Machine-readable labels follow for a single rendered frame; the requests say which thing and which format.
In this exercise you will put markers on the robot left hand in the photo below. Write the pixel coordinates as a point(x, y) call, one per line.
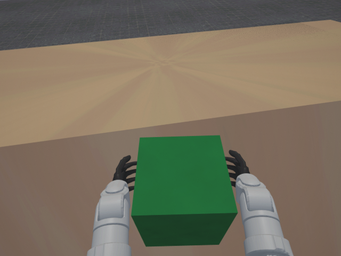
point(121, 172)

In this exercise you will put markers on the left robot forearm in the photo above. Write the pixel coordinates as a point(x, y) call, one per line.
point(111, 222)

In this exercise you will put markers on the robot right hand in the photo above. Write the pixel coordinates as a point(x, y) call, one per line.
point(239, 168)

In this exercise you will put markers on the carton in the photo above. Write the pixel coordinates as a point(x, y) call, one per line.
point(182, 193)

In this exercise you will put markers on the right robot forearm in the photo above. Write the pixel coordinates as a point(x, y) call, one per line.
point(260, 219)

